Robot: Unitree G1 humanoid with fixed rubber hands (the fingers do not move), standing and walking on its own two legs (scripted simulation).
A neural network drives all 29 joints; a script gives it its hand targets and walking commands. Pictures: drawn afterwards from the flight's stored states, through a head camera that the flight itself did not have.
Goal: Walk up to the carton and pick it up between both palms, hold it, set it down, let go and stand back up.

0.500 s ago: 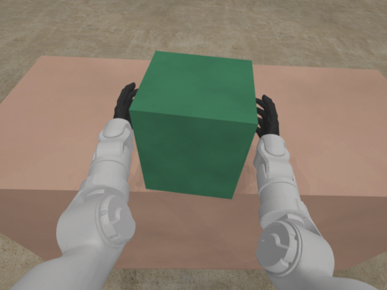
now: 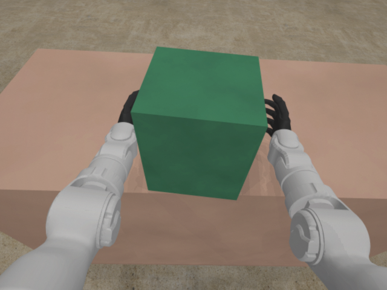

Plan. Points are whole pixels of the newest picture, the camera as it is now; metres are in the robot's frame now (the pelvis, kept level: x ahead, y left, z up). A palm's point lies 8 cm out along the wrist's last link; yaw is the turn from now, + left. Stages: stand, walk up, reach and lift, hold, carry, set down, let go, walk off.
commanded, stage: set down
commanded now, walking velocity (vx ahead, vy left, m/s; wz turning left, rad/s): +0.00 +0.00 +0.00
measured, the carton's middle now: (199, 128) +0.44 +0.01 +0.10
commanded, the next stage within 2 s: none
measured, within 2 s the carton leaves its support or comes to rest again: neither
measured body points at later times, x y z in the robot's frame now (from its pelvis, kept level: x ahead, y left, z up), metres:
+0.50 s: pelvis -0.02 +0.00 +0.00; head +0.01 +0.03 +0.45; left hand +0.41 +0.19 +0.08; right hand +0.39 -0.18 +0.09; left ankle +0.03 +0.12 -0.74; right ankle -0.03 -0.14 -0.74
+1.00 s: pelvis -0.05 +0.01 +0.00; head -0.05 +0.04 +0.45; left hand +0.35 +0.20 +0.08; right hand +0.34 -0.18 +0.09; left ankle +0.03 +0.12 -0.74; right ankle -0.03 -0.14 -0.74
